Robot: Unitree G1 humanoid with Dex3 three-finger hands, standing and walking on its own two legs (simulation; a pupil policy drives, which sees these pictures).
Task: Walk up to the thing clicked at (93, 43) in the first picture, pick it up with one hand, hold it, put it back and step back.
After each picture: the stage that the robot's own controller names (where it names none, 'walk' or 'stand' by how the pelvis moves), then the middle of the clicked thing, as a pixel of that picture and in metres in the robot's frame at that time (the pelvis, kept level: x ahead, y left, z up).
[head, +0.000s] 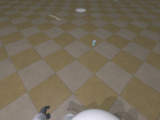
stand; (94, 42) +1.74 -0.09 -0.72
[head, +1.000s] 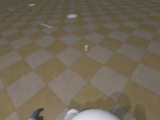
walk; (86, 48) +1.59 +0.20 -0.71
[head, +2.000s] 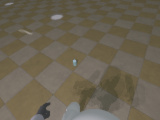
walk; (74, 62) +1.00 +0.33 -0.72
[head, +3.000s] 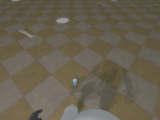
walk; (74, 82) +0.62 +0.23 -0.71
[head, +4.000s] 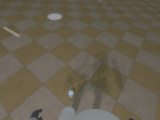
stand; (71, 93) +0.38 +0.17 -0.70
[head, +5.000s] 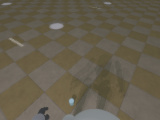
stand; (71, 102) +0.34 +0.19 -0.72
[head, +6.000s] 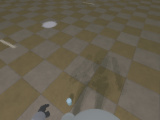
stand; (69, 101) +0.32 +0.21 -0.71
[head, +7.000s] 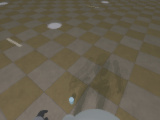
stand; (71, 100) +0.36 +0.19 -0.73
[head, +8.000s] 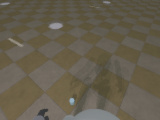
stand; (72, 101) +0.35 +0.18 -0.73
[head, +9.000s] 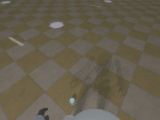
go down; (72, 101) +0.34 +0.18 -0.73
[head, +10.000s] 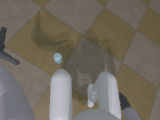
go down; (58, 58) +0.44 +0.21 -0.30
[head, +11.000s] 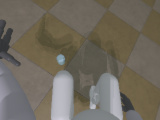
approach; (61, 60) +0.44 +0.20 -0.30
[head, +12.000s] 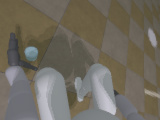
close in; (31, 54) +0.42 +0.25 -0.22
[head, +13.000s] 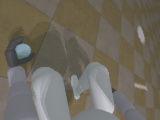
close; (23, 52) +0.42 +0.26 -0.22
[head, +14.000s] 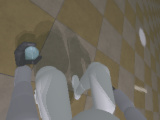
lift; (31, 54) +0.41 +0.23 -0.23
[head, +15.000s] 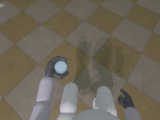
lift; (62, 69) +0.34 +0.18 -0.01
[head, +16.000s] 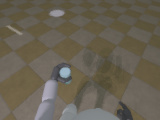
hold; (66, 76) +0.31 +0.17 +0.00
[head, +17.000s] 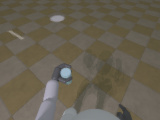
hold; (66, 76) +0.32 +0.17 +0.01
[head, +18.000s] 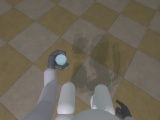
crouch; (62, 62) +0.41 +0.18 -0.06
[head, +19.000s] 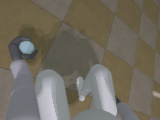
lower; (28, 50) +0.44 +0.27 -0.20
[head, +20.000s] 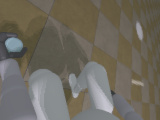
lower; (14, 47) +0.44 +0.28 -0.23
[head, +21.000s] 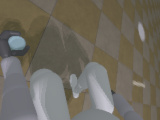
lower; (17, 45) +0.45 +0.27 -0.23
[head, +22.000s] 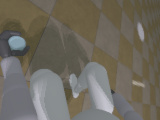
lower; (17, 46) +0.45 +0.27 -0.23
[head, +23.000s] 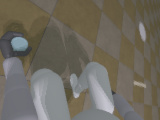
loosen; (20, 46) +0.44 +0.26 -0.23
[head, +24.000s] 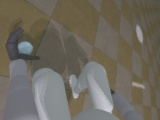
withdraw; (25, 50) +0.44 +0.24 -0.24
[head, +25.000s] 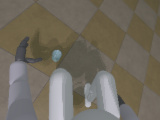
stand; (56, 56) +0.45 +0.21 -0.27
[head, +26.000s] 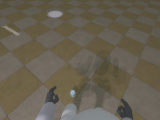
stand; (72, 93) +0.38 +0.14 -0.64
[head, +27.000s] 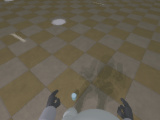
stand; (74, 96) +0.39 +0.16 -0.67
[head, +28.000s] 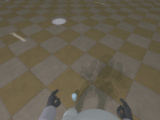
stand; (74, 97) +0.38 +0.15 -0.67
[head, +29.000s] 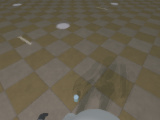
stand; (76, 98) +0.40 +0.15 -0.72
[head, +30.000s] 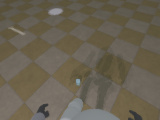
walk; (78, 82) +0.51 +0.17 -0.70
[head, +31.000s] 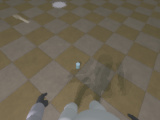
walk; (77, 65) +0.80 +0.15 -0.70
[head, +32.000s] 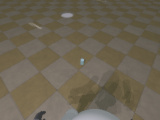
stand; (82, 61) +1.06 +0.16 -0.70
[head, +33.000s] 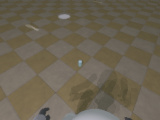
stand; (80, 63) +1.04 +0.17 -0.72
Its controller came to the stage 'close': yes
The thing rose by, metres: 0.73
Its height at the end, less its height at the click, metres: +0.00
